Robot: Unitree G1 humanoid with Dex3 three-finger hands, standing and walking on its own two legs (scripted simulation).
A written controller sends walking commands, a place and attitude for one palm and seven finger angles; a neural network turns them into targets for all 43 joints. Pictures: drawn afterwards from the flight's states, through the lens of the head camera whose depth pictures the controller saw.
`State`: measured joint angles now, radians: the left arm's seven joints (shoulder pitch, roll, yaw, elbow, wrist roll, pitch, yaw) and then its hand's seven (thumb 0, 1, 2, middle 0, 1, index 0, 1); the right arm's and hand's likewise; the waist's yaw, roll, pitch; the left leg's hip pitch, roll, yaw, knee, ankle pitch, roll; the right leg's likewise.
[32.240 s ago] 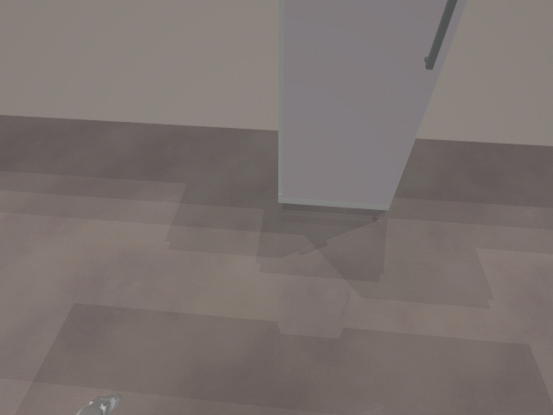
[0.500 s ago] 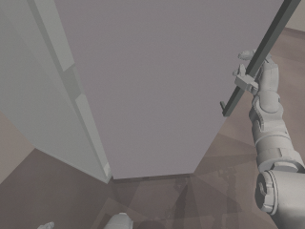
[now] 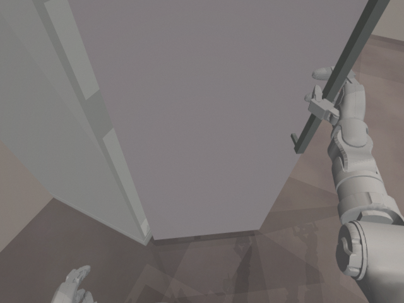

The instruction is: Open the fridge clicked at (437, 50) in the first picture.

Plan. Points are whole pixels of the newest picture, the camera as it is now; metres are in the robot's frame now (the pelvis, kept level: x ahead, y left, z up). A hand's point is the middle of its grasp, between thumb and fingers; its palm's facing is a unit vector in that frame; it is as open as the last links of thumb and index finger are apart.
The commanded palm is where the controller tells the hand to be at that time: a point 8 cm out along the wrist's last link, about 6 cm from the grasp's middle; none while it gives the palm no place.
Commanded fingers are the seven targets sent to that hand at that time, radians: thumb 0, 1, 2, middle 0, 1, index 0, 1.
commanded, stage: stop walking and hold the door back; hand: right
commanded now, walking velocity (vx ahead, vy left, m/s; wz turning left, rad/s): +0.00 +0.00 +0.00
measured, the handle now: (325, 87) +0.50 -0.21 +0.18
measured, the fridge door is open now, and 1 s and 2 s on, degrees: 58 58 57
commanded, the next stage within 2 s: loosen the grip on the handle in 0.28 s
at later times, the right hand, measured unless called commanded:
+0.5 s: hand (321, 101) +0.46 -0.20 +0.17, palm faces +0.14 +0.99 -0.07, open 5.8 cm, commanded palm +0.41 -0.23 +0.17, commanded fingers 0.00 -0.05 -0.49 0.45 1.40 0.45 1.40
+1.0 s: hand (314, 107) +0.46 -0.19 +0.16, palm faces +0.16 +0.98 -0.14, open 14.2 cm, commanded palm +0.43 -0.24 +0.16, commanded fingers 0.00 0.55 -0.20 0.25 1.15 0.25 1.15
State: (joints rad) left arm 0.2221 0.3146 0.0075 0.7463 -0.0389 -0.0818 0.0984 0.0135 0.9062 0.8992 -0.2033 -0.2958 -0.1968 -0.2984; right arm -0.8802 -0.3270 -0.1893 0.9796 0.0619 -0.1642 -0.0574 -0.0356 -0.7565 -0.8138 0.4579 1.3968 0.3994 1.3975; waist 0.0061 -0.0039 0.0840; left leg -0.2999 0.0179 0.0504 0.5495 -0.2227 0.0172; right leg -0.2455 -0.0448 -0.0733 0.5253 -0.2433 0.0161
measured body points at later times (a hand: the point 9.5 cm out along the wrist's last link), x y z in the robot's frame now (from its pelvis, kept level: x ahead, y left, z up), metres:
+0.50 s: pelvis +0.00 -0.01 +0.00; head +0.02 -0.03 +0.45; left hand +0.11 +0.24 -0.10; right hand +0.45 -0.25 +0.18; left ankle +0.05 +0.11 -0.73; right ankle +0.02 -0.13 -0.73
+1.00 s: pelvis +0.01 -0.01 +0.00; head +0.04 +0.00 +0.45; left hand +0.09 +0.26 -0.11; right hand +0.45 -0.24 +0.16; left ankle +0.05 +0.11 -0.73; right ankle +0.02 -0.13 -0.73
